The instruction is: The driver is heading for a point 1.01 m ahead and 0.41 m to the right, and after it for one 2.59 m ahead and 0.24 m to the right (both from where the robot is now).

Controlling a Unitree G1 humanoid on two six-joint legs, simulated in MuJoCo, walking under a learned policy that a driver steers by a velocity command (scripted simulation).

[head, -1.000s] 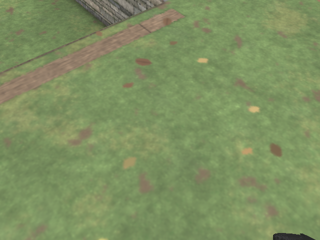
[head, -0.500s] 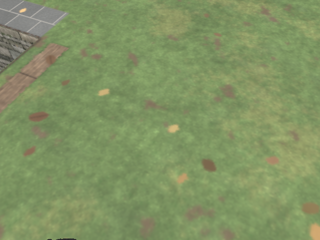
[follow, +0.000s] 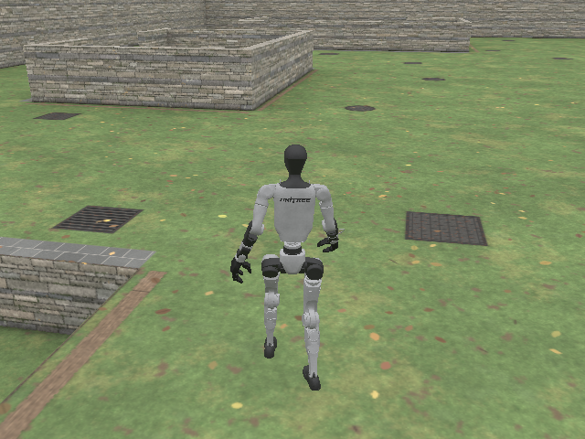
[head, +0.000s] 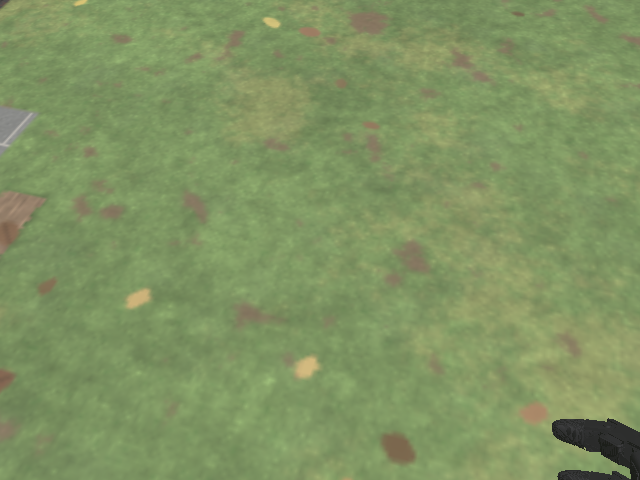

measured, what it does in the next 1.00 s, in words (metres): walks ahead, turning right: left foot, then right foot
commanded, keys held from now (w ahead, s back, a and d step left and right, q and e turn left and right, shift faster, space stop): w+e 0.82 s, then w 0.18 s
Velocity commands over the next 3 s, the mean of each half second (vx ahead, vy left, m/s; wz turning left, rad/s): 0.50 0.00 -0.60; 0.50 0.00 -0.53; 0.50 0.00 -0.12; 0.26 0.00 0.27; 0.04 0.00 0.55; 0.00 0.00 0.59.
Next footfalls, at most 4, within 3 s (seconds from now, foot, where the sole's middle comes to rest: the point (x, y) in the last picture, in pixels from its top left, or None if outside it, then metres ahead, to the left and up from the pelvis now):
0.02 left None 0.19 0.13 -0.77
0.56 right None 0.41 -0.19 -0.77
1.06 left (440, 356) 0.76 -0.14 -0.77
1.58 right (599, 326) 0.86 -0.51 -0.77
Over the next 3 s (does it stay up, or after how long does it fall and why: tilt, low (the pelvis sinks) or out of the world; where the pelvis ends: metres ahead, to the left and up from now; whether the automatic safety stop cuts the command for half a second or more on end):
stays up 0.94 -0.41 0.00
